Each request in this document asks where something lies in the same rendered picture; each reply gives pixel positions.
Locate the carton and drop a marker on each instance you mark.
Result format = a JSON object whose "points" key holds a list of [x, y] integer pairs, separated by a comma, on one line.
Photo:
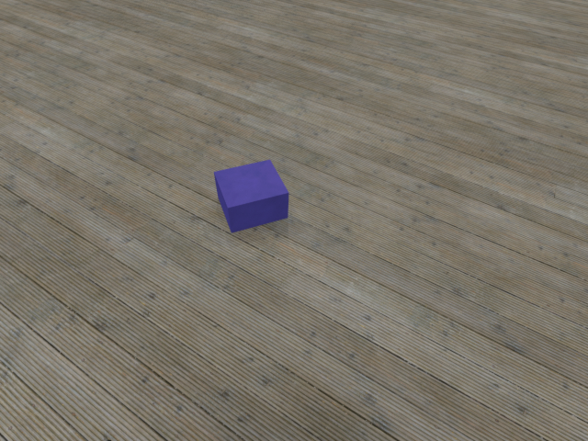
{"points": [[251, 195]]}

